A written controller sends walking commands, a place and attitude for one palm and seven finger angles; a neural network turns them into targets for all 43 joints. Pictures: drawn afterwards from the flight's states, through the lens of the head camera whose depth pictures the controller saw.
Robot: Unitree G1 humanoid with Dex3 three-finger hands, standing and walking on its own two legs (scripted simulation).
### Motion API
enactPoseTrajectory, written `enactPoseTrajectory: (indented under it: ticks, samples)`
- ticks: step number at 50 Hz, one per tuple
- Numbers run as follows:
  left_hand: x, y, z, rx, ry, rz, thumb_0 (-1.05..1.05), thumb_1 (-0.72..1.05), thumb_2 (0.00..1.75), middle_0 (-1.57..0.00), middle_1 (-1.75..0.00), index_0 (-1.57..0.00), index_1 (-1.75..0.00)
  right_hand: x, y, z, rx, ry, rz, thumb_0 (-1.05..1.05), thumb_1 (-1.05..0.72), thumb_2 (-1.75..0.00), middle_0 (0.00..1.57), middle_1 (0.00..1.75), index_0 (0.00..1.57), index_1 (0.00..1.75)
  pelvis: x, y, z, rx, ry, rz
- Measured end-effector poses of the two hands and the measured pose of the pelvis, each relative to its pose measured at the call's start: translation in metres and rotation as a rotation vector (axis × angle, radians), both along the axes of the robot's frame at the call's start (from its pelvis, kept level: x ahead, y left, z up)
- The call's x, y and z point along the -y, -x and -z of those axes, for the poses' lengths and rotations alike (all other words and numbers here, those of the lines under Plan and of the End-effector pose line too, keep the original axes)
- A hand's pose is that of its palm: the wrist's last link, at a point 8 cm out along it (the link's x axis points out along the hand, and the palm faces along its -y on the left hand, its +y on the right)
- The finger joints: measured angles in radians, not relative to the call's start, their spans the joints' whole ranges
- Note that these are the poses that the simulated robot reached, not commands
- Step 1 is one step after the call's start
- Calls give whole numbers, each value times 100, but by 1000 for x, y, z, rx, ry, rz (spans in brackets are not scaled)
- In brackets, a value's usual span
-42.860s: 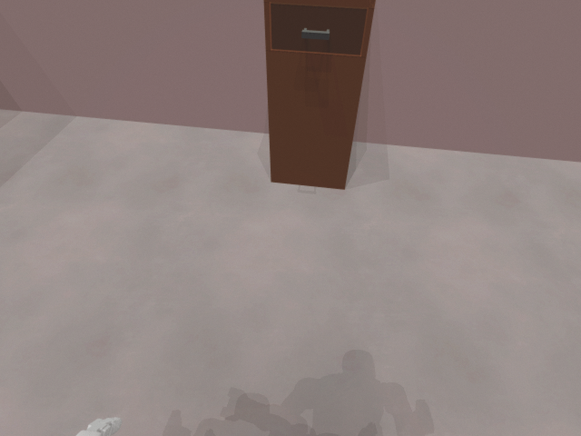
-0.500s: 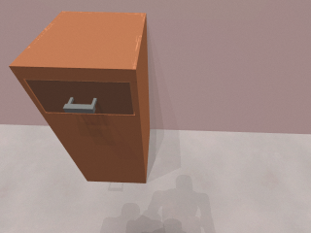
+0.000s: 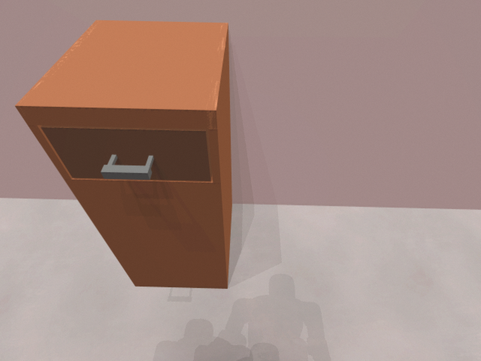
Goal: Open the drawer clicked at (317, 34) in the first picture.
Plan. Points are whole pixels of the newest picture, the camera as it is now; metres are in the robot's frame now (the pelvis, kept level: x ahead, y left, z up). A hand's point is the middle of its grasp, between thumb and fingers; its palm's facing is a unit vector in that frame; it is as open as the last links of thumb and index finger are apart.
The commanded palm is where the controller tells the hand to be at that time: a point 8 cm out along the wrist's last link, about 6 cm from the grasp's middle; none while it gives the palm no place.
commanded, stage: shuffle to correct the standing spot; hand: left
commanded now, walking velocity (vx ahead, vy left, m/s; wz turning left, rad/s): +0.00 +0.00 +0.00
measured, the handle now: (129, 165) +0.50 +0.28 +0.01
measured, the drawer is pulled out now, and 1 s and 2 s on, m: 0.00 0.00 0.00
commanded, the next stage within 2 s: come to a stop and stand still in 0.38 s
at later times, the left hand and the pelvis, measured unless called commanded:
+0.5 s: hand out of the picture +0.00 +0.23 -0.19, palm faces +0.08 -0.97 -0.25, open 7.4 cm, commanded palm none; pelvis -0.02 +0.03 -0.01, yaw +1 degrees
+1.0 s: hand out of the picture -0.01 +0.19 -0.18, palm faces -0.03 -0.98 -0.19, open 7.3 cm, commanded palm none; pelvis -0.01 +0.03 +0.00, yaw +0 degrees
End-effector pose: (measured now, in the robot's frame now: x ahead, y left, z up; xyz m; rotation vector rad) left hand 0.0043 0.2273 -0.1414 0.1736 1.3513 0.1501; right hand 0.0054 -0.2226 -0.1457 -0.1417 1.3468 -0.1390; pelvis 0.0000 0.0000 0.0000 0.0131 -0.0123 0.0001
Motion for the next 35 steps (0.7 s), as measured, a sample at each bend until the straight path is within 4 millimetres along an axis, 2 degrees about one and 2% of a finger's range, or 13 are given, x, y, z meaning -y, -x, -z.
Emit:
enactPoseTrajectory:
  ticks: [11, 18, 24, 28, 31, 35]
  samples:
    - [3, 0, 1, -10, -1, -11, 1, 91, 90, -20, -30, -20, -30, 12, -14, -1, 5, 20, -7, 0, -91, -90, 20, 30, 20, 30, 4, -1, 0, -7, -2, 2]
    - [-15, 4, 3, 15, -28, -47, 1, 91, 90, -20, -30, -20, -30, 12, -26, 1, 23, 43, -29, 0, -91, -90, 20, 30, 20, 30, -7, 6, 6, 2, -1, -18]
    - [-48, 14, 12, 2, -31, -75, 1, 91, 90, -20, -30, -20, -30, -5, -37, -5, 66, 75, -54, 0, -91, -90, 20, 30, 20, 30, -30, 14, 11, 4, -12, -23]
    - [-64, 12, 7, -18, -47, -52, 1, 91, 90, -20, -30, -20, -30, -19, -33, -8, 87, 65, -41, 0, -91, -90, 20, 30, 20, 30, -41, 22, 7, -13, -1, 0]
    - [-67, 8, 1, -8, -45, -27, 1, 91, 90, -20, -30, -19, -30, -33, -27, -9, 90, 41, -39, 0, -91, -90, 20, 30, 20, 30, -45, 25, 3, -29, -1, 5]
    - [-60, 4, -3, 5, -25, 1, 1, 91, 90, -19, -30, -19, -30, -43, -14, -7, 84, 20, -15, 0, -93, -90, 20, 30, 21, 30, -47, 26, 0, -40, -6, 8]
